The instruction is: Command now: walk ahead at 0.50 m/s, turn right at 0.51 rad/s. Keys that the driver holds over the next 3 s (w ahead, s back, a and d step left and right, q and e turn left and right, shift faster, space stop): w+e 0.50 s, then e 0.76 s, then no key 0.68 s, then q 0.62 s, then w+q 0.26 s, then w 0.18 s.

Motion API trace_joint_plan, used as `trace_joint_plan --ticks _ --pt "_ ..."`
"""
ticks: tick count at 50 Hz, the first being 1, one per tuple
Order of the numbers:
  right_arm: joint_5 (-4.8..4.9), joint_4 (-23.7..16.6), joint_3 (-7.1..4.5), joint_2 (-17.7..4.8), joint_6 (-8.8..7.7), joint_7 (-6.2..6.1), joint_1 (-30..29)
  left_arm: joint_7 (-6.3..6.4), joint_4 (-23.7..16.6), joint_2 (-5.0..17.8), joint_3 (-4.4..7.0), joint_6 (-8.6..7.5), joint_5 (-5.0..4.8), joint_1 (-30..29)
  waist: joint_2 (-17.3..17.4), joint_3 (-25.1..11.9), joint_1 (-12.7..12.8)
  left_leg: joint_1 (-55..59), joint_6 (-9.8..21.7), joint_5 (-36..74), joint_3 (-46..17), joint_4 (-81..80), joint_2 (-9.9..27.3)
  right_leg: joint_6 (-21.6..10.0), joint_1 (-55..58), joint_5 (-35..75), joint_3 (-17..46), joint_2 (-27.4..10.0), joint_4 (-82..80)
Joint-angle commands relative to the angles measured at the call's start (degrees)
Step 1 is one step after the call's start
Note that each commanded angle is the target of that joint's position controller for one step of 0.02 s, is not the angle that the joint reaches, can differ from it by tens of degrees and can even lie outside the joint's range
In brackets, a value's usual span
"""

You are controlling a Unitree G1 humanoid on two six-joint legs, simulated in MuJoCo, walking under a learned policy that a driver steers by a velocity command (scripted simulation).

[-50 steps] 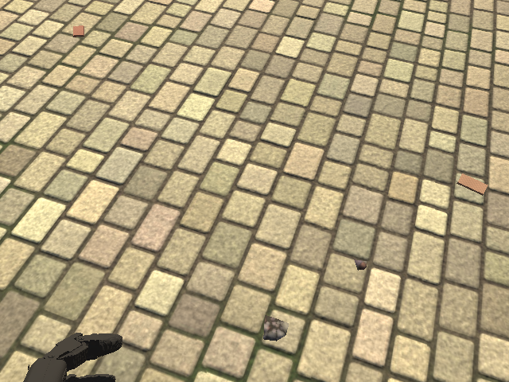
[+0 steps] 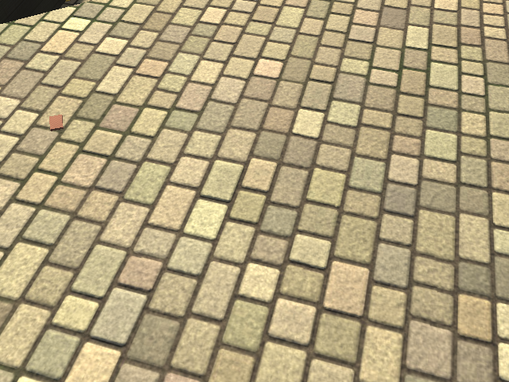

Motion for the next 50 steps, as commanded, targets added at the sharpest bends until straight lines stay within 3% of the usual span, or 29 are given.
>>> trace_joint_plan --ticks 1,2,3,4,5,6,7,8,9,10,13,17,21,23,25,26,27,28,29,30,31,32,35,39,42,46,48,49,50 --pt "0.57 -3.0 -3.05 -12.2 0.93 -1.02 -1.3 -0.54 -5.5 6.8 2.43 -0.47 -0.13 0.2 7.2 -1.9 4.5 1.5 6.4 64.5 -2.7 11.2 17.1 -3.5 5.3 -8.4 -5.0 4.8 0.0" --pt "0.71 -3.3 -3.05 -12.5 1.35 -1.29 -2.1 -0.15 -4.0 9.2 3.87 -0.34 -0.29 7.4 6.9 -5.9 8.7 -1.4 5.1 66.8 -1.7 21.3 15.8 -5.3 15.3 -7.8 -5.4 7.0 -2.2" --pt "0.59 -3.9 -2.59 -11.8 1.13 -1.57 -2.5 0.86 -1.7 12.9 5.83 0.06 -0.30 17.0 4.3 -10.7 13.7 -11.9 2.9 56.7 -1.3 36.0 13.5 -8.0 32.1 -5.0 -0.7 6.2 -5.7" --pt "-1.66 -6.7 -0.23 -4.0 -0.15 -0.80 2.0 2.03 -1.3 19.3 7.14 0.32 -0.62 19.2 -10.3 -15.1 9.2 -37.8 -1.1 7.0 -2.7 57.3 4.0 -16.8 52.9 -7.9 27.1 -8.8 -7.0" --pt "-0.73 -7.7 0.49 -4.7 -2.65 0.14 0.5 1.80 -3.3 17.9 6.26 -0.63 -0.23 19.6 -8.0 -24.5 9.9 -48.1 -1.3 -13.6 -17.0 67.5 -2.4 -23.7 60.3 -14.6 51.2 -16.4 -16.5" --pt "1.64 -9.4 -0.63 -8.5 -4.04 0.93 -6.4 1.63 -2.8 13.9 5.16 -1.25 0.20 18.3 -3.5 -18.1 12.0 -53.6 -0.1 -8.6 -20.7 67.6 1.3 -19.8 56.6 -13.7 43.1 -14.5 -18.9" --pt "1.84 -10.3 -0.32 -8.2 -4.80 1.00 -8.4 1.68 -2.9 12.1 4.65 -1.63 -0.04 15.3 -0.9 -11.2 9.9 -53.3 0.8 -3.4 -19.8 62.7 3.8 -17.4 47.9 -10.1 34.8 -11.9 -19.2" --pt "0.45 -9.6 -0.45 -7.9 -4.96 0.55 -8.4 1.78 -3.5 10.4 4.14 -1.68 -0.15 11.2 2.3 -7.1 7.0 -50.2 0.5 -0.2 -19.4 57.2 6.0 -15.3 39.4 -4.6 28.9 -9.3 -19.7" --pt "-0.56 -9.2 -0.94 -8.5 -4.44 0.32 -7.7 2.01 -4.5 8.6 3.48 -1.72 0.32 8.5 1.5 -5.2 5.0 -46.1 -0.1 2.2 -19.4 53.6 7.4 -14.5 33.2 0.9 24.9 -7.4 -20.9" --pt "-0.87 -9.2 -1.10 -8.3 -3.67 0.41 -6.7 2.22 -5.2 8.2 3.31 -1.70 0.76 7.4 0.2 -4.7 3.6 -43.1 -0.9 3.5 -19.3 52.0 7.7 -14.5 29.3 3.6 23.4 -6.3 -22.2" --pt "-1.43 -9.7 -0.46 -5.9 -2.16 0.25 -7.4 3.18 -4.7 10.1 3.84 -1.97 0.51 8.1 0.0 -3.5 3.0 -40.9 -3.8 7.4 -17.3 44.3 7.0 -14.6 22.3 10.1 18.4 -4.2 -23.4" --pt "-1.10 -12.0 0.81 -3.4 -2.31 0.61 -16.9 4.30 -3.4 11.4 4.27 -1.25 -0.12 11.2 -2.3 -2.0 6.8 -36.6 -4.9 22.6 -16.4 25.2 3.6 -10.7 18.5 2.8 14.7 -0.3 -22.3" --pt "0.16 -13.2 0.16 -5.7 -3.11 1.58 -21.0 4.56 -2.0 11.4 4.37 -0.64 -0.62 14.6 -3.5 -2.2 8.2 -33.2 -4.0 25.1 -18.6 16.8 1.7 -9.2 22.2 -5.0 20.6 -2.6 -18.8" --pt "0.28 -13.1 -0.61 -7.4 -3.58 1.87 -19.6 4.74 -1.9 11.1 4.41 -0.47 -0.50 14.3 -4.7 -2.2 6.9 -31.5 -2.4 21.1 -19.7 15.2 1.9 -8.2 25.1 -6.1 24.4 -4.3 -15.4" --pt "0.14 -11.4 -1.63 -8.6 -4.07 1.64 -13.1 4.68 -2.4 9.7 4.10 -0.20 -0.19 13.1 -5.5 -3.9 3.2 -23.0 0.1 18.2 -18.3 12.5 1.7 -6.3 24.7 -4.5 25.1 -2.7 -9.8" --pt "-1.09 -10.9 -2.45 -10.7 -4.38 1.20 -7.5 4.50 -3.0 6.9 3.10 -0.25 0.20 13.0 -3.1 -8.6 0.3 -12.7 2.8 18.6 -21.6 12.2 6.3 -3.9 22.0 -3.8 21.9 1.1 1.4" --pt "-2.85 -10.7 -3.49 -15.6 -4.20 0.74 -1.9 4.71 -4.5 3.3 2.06 -0.37 0.07 18.2 9.3 -17.4 1.2 6.6 9.6 21.1 -39.0 11.9 19.5 0.5 7.4 -18.2 14.2 8.7 20.9" --pt "-1.95 -9.5 -3.54 -14.8 -3.33 1.34 0.1 4.82 -5.5 5.3 1.94 -0.64 -0.53 22.0 22.5 -20.6 2.7 11.6 15.3 18.0 -58.1 7.1 27.1 2.6 -4.6 -35.4 11.8 9.2 33.6" --pt "-1.20 -10.9 -2.14 -9.6 -2.94 1.29 -3.2 5.00 -4.2 10.6 3.35 -0.13 -0.67 19.9 14.2 -14.5 2.1 6.1 13.9 18.9 -52.5 6.9 25.4 3.9 -7.2 -31.9 13.5 6.0 39.3" --pt "-1.25 -11.6 -1.33 -7.1 -2.26 1.05 -5.9 5.13 -4.9 12.1 3.93 0.62 -0.29 15.3 8.9 -10.0 1.8 -0.5 12.1 25.8 -41.9 7.7 23.0 4.7 -6.6 -28.4 11.2 4.3 40.3" --pt "-1.33 -11.5 -0.81 -5.8 -1.74 1.01 -8.5 5.28 -5.5 11.9 4.22 1.30 0.18 13.0 6.4 -7.0 2.7 -6.7 11.3 33.8 -34.2 7.6 20.2 5.4 -4.8 -26.2 9.7 2.7 38.5" --pt "-1.33 -11.1 -0.52 -5.0 -1.46 0.94 -10.1 5.30 -5.8 11.3 4.53 2.01 0.24 12.6 7.2 -5.1 4.1 -11.1 10.6 38.0 -29.1 7.1 18.1 5.6 -2.9 -24.9 9.0 1.0 36.0" --pt "-1.66 -9.4 -1.09 -6.6 -1.34 0.61 -11.5 5.20 -6.6 6.9 3.63 3.60 -0.27 12.6 10.4 -3.8 5.1 -16.6 11.8 42.1 -20.8 3.0 15.8 6.5 0.8 -21.1 5.4 0.5 29.5" --pt "-0.82 -8.0 -1.93 -8.9 -0.02 -0.45 -12.5 4.46 -8.2 5.9 3.11 3.96 0.25 9.1 8.2 -6.8 4.4 -13.0 12.9 42.5 -15.6 1.9 17.6 6.8 2.1 -11.8 4.3 -0.7 18.8" --pt "-0.30 -7.3 -2.13 -9.8 1.00 -0.61 -13.5 3.36 -9.3 5.9 3.12 3.97 0.30 5.7 8.1 -6.1 3.6 -13.7 11.8 38.3 -11.1 1.8 17.0 5.7 6.5 -7.0 2.2 -0.5 10.8" --pt "1.04 -6.1 -2.86 -11.7 1.89 0.13 -12.2 2.11 -11.6 7.1 3.77 4.65 0.25 2.0 8.4 -4.5 2.6 -10.5 10.5 35.9 -10.2 5.4 18.8 3.3 8.5 -10.6 -0.1 0.5 3.0" --pt "1.92 -5.9 -3.07 -12.1 2.19 0.28 -12.7 1.70 -11.9 7.5 4.28 4.84 0.18 2.9 8.3 -4.5 3.8 -9.4 8.6 37.1 -9.2 10.2 18.8 1.4 11.8 -10.0 -1.4 1.8 -3.8" --pt "2.23 -5.6 -2.95 -11.4 2.28 0.26 -12.6 1.89 -11.2 8.4 4.89 4.72 0.35 5.5 7.2 -5.6 5.3 -10.8 6.6 38.3 -7.0 15.9 16.8 -0.2 17.5 -5.3 -2.2 3.5 -9.6" --pt "1.47 -4.8 -2.59 -9.9 2.06 0.46 -9.4 2.83 -10.4 12.4 6.36 4.53 0.62 10.0 1.4 -8.7 6.7 -16.8 2.6 33.4 -4.3 26.3 12.7 -3.2 28.4 11.0 2.8 1.8 -13.4"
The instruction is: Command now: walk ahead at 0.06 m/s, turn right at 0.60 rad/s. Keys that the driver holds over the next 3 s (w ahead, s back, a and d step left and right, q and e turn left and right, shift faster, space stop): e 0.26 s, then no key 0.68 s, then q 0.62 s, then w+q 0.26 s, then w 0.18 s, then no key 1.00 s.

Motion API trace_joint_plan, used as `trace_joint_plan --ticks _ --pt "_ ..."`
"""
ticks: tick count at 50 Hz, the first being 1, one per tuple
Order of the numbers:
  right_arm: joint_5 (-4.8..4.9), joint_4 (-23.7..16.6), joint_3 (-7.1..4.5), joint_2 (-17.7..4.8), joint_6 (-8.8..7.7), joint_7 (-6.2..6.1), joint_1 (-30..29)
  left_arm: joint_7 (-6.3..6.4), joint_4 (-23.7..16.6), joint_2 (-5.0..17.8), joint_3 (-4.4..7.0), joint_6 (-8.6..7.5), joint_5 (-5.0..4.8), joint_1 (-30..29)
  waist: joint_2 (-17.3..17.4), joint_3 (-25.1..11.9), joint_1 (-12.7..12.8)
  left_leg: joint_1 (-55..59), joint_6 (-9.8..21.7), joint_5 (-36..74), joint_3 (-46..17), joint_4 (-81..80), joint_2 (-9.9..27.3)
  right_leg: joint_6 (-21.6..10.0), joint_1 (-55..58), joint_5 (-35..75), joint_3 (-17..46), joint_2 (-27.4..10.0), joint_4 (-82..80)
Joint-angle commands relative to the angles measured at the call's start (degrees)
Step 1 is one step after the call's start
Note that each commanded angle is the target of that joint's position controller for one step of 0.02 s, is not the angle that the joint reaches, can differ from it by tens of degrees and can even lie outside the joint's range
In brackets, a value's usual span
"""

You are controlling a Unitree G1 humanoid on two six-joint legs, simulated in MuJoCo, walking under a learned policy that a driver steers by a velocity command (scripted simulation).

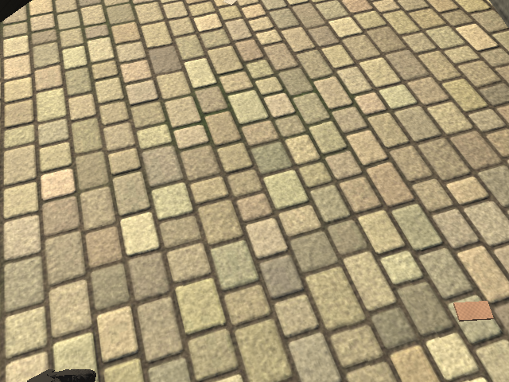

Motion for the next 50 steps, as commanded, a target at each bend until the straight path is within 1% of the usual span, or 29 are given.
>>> trace_joint_plan --ticks 1,2,3,4,5,6,8,11,13,17,19,20,21,22,23,24,26,28,30,32,34,35,36,37,38,39,42,48,50 --pt "-3.38 -4.9 -0.47 -4.0 -0.94 0.43 1.7 2.18 -2.9 17.4 5.42 -0.72 0.86 10.5 -16.9 -14.2 2.9 -20.2 -1.7 -6.2 -1.3 30.1 -0.3 -13.2 30.7 46.3 23.6 -15.0 -5.0" --pt "-3.64 -5.5 -0.19 -4.7 -1.00 0.56 -0.2 1.82 -3.9 15.1 4.29 -1.68 1.78 9.8 -14.8 -21.2 5.1 -26.8 -3.1 -21.2 -12.7 41.7 -4.8 -22.6 31.0 40.7 33.9 -21.6 -7.5" --pt "-1.94 -5.5 -0.99 -7.3 -0.65 0.63 -3.2 1.27 -3.7 12.1 3.39 -2.58 1.31 8.5 -7.5 -18.6 6.0 -28.0 -2.7 -18.4 -16.4 44.4 -2.9 -20.4 28.1 37.2 28.3 -18.5 -8.4" --pt "-1.31 -5.7 -0.92 -6.7 -0.35 0.28 -3.8 1.41 -3.0 10.6 2.96 -3.11 0.53 6.1 -5.5 -14.9 4.3 -28.7 -2.1 -14.1 -16.8 42.2 -1.8 -16.7 24.8 31.4 23.6 -14.9 -8.4" --pt "-1.84 -5.2 -0.94 -6.5 -0.02 -0.32 -4.0 1.59 -3.0 9.6 2.65 -3.06 -0.15 3.9 -3.0 -12.6 3.4 -28.5 -2.2 -10.7 -17.0 38.3 -1.1 -14.0 21.4 26.2 21.5 -12.5 -9.1" --pt "-2.22 -5.3 -1.14 -7.0 0.35 -0.73 -3.9 1.98 -3.3 9.4 2.46 -2.73 -0.31 1.6 -4.0 -11.3 2.1 -25.8 -2.6 -8.1 -17.0 34.9 -1.0 -12.9 17.4 23.5 20.1 -10.9 -10.0" --pt "-2.05 -4.9 -0.83 -5.7 0.71 -0.70 -2.5 2.46 -3.7 9.9 2.56 -2.18 0.72 0.1 -6.1 -11.5 0.9 -21.2 -3.5 -5.5 -15.9 30.5 -3.0 -12.8 13.2 23.3 19.2 -9.0 -10.8" --pt "-1.91 -4.8 -0.20 -4.2 0.89 -0.76 -2.5 3.07 -3.2 10.6 2.96 -1.89 0.51 0.5 -6.3 -12.5 1.5 -17.2 -4.1 -3.3 -16.4 21.7 -4.2 -12.5 11.5 18.7 19.9 -8.0 -10.3" --pt "-1.80 -5.1 -0.09 -4.0 0.98 -0.54 -3.1 3.23 -3.0 11.0 3.12 -1.55 0.42 0.4 -7.4 -12.4 2.1 -14.6 -3.9 -1.6 -16.7 17.5 -5.0 -12.0 9.6 12.8 21.7 -7.5 -10.5" --pt "-1.56 -5.3 -0.28 -4.3 0.73 0.43 -2.2 2.76 -2.4 9.4 2.27 -1.09 0.68 0.1 -9.1 -11.8 2.7 -10.0 -2.3 0.1 -15.7 9.9 -4.8 -10.4 8.4 6.3 24.6 -7.6 -8.8" --pt "-2.06 -4.8 -0.23 -3.3 0.22 1.01 0.4 2.80 -1.9 8.0 1.54 -0.82 0.27 -0.5 -8.6 -10.9 0.8 -3.2 -0.2 7.6 -14.2 -1.5 -4.8 -7.6 5.5 3.0 24.0 -5.4 -6.3" --pt "-3.10 -5.1 -0.53 -5.1 0.07 0.94 1.1 2.88 -1.1 6.1 0.92 -0.96 0.54 1.9 -5.0 -10.3 1.2 0.5 1.9 11.1 -18.4 -6.2 -0.1 -4.3 2.5 -3.2 21.9 -2.5 -2.9" --pt "-4.17 -6.0 -1.36 -10.2 0.22 0.63 -0.5 2.87 -1.3 3.7 0.33 -1.28 1.24 5.0 8.3 -8.6 4.8 1.6 7.5 16.2 -31.0 -10.3 10.7 -0.2 -3.9 -15.3 12.8 5.7 6.2" --pt "-5.30 -6.2 -0.96 -8.8 -0.06 0.58 -1.3 3.26 -2.1 6.9 1.27 -1.77 1.30 2.4 15.5 -6.6 2.9 -5.7 15.8 16.1 -40.6 -14.3 17.8 2.2 -4.3 -25.6 10.2 6.9 15.5" --pt "-4.86 -7.2 -0.47 -7.4 -0.55 0.35 -3.3 3.49 -1.4 10.0 2.39 -1.85 0.94 1.8 12.2 -5.0 2.5 -6.6 17.1 15.3 -39.5 -14.4 16.7 3.3 -4.5 -25.2 12.1 5.8 24.0" --pt "-3.85 -7.0 -0.46 -6.9 -0.72 0.04 -4.6 3.57 0.0 10.2 2.83 -1.60 0.53 2.8 9.9 -4.6 3.2 -5.4 15.4 15.2 -35.5 -13.3 14.0 4.1 -5.7 -23.0 12.1 6.0 28.4" --pt "-2.27 -6.7 0.20 -4.9 -0.95 -0.30 -5.4 3.97 1.9 7.4 2.37 -0.83 0.77 4.5 8.0 -4.7 3.5 -2.0 12.9 19.1 -30.4 -11.1 10.9 5.8 -6.7 -19.3 13.0 5.2 30.4" --pt "-2.13 -6.0 0.77 -3.3 -0.48 -0.34 -4.7 3.74 2.5 3.9 1.15 -0.70 0.54 4.5 8.4 -5.5 3.3 -0.3 12.1 23.3 -25.3 -9.9 7.9 7.1 -3.7 -17.9 9.9 4.2 24.0" --pt "-2.16 -5.3 0.66 -3.5 0.20 -0.37 -3.5 3.39 2.3 1.3 -0.10 -0.97 0.58 2.2 10.6 -6.9 1.6 1.6 11.4 25.2 -22.8 -8.4 6.2 7.5 1.2 -17.7 5.8 2.2 12.7" --pt "-1.92 -4.3 0.27 -5.1 0.89 -0.38 -0.8 3.20 2.9 2.0 -0.04 -1.12 0.06 1.8 11.7 -7.7 0.3 3.2 11.9 26.2 -23.9 -7.0 6.6 7.3 5.1 -14.8 3.7 2.5 2.9" --pt "-1.09 -3.5 0.58 -4.8 0.99 -0.25 0.1 3.03 5.0 2.8 0.08 -1.21 0.26 4.6 10.3 -7.2 1.8 1.4 10.0 25.8 -23.6 -5.9 5.8 5.5 12.3 -1.6 2.9 2.8 -12.0" --pt "-1.26 -2.9 0.86 -4.3 0.36 -0.06 1.9 3.20 5.0 4.7 0.25 -1.22 0.82 4.6 8.0 -7.7 1.2 -1.3 7.3 23.2 -23.7 -6.0 5.5 3.9 16.9 4.0 6.2 0.5 -12.9" --pt "-2.62 -3.2 1.25 -3.5 -0.62 0.50 2.5 3.66 4.6 8.2 0.77 -1.14 1.32 5.1 1.5 -9.6 -0.2 -4.8 4.5 19.7 -20.7 -3.5 3.0 1.8 21.5 17.1 10.4 -4.4 -8.7" --pt "-2.84 -2.8 1.56 -1.8 -1.24 0.79 3.5 3.30 6.3 8.1 0.95 -1.10 1.40 4.4 -6.5 -10.2 -1.9 -2.6 1.6 11.1 -15.6 -5.0 -1.2 -1.0 16.7 9.6 9.9 -4.0 -6.1" --pt "-3.26 -2.5 1.52 -3.3 -1.26 0.74 -0.3 2.68 5.6 4.8 0.32 -1.38 1.49 3.4 -4.3 -8.4 0.7 -0.9 -0.3 9.4 -14.6 -3.5 -2.0 -1.4 13.2 2.9 9.8 -2.7 -7.4" --pt "-3.06 -2.5 1.42 -3.2 -1.06 0.67 -2.0 2.55 6.3 3.3 -0.24 -1.71 2.04 3.4 -3.2 -7.2 1.0 -0.6 -0.6 9.4 -14.3 -3.2 -2.0 -0.7 11.3 -0.5 9.9 -2.5 -8.4" --pt "-2.69 -1.6 1.54 -2.5 0.13 -0.09 -1.5 2.75 7.5 3.7 -0.46 -2.78 1.83 3.8 -3.8 -3.6 0.6 -1.3 0.0 10.3 -14.5 -3.2 -1.9 0.5 8.4 -1.2 9.3 -1.6 -8.8" --pt "-2.34 1.6 1.42 -2.2 0.46 -0.73 -0.1 3.28 10.0 2.8 -1.04 -3.40 1.75 5.0 -2.0 -2.1 0.9 -2.0 -0.5 10.2 -14.9 -3.8 -1.9 1.0 8.2 -4.0 8.4 -0.7 -8.9" --pt "-1.76 1.4 1.05 -3.6 0.56 -0.88 -1.7 3.77 10.2 4.5 -0.45 -3.42 1.67 5.2 -1.4 -1.6 1.7 -5.1 -0.1 11.3 -15.2 -2.4 -2.5 0.9 9.8 -4.1 7.7 -0.4 -8.2"
Over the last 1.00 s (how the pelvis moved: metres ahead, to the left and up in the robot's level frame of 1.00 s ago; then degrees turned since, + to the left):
0.44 -0.06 0.00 -36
